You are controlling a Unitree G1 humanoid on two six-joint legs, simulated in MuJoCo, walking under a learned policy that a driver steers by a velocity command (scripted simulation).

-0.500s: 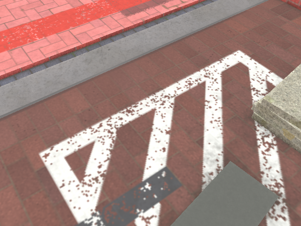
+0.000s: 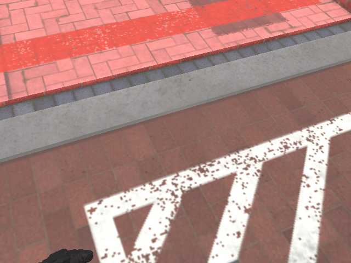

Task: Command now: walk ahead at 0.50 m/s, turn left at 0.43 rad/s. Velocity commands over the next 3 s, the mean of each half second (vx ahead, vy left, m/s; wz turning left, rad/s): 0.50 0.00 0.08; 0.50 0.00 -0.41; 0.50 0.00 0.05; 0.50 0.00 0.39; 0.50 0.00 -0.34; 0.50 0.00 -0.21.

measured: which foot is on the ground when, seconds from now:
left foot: down 0.00-0.28, up 0.30-0.78, down 0.80-1.00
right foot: up 0.00-0.26, down 0.28-0.80, up 0.82-1.00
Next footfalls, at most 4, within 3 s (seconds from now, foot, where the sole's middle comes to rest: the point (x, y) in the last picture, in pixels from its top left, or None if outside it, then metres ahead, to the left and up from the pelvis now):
0.28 right None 0.37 -0.12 -0.82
0.80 left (159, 213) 0.69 0.00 -0.82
1.30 right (216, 177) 0.85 -0.27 -0.82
1.82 left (176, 128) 1.15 -0.11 -0.82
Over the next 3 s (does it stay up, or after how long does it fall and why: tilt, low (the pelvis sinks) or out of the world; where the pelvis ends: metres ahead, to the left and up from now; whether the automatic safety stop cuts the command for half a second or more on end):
stays up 1.65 -0.23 -0.11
